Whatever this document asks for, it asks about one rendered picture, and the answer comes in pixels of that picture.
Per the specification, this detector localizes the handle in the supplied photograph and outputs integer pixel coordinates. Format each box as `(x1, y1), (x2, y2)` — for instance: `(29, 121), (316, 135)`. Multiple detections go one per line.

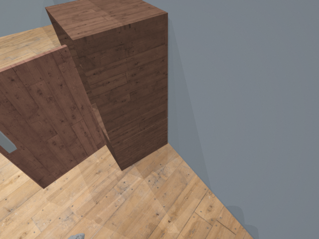
(0, 131), (17, 153)

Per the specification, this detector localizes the cupboard door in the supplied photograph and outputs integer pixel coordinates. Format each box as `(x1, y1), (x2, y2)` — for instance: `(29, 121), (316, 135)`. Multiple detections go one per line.
(0, 45), (107, 189)

